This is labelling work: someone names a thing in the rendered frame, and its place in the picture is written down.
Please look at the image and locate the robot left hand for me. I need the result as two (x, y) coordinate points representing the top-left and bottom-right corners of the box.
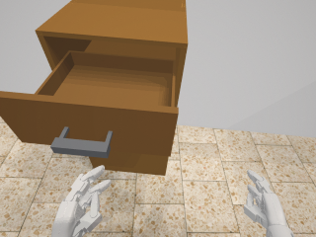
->
(51, 165), (112, 237)

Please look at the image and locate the cabinet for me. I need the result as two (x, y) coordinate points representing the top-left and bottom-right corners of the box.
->
(35, 0), (189, 176)

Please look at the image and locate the robot right hand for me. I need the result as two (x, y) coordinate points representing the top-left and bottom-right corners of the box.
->
(244, 169), (287, 230)

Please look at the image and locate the drawer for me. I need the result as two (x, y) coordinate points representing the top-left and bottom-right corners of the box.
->
(0, 50), (179, 157)

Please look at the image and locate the robot right forearm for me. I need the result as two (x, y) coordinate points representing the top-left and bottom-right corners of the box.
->
(266, 224), (295, 237)

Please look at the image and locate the handle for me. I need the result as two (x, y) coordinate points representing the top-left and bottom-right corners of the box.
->
(50, 126), (113, 159)

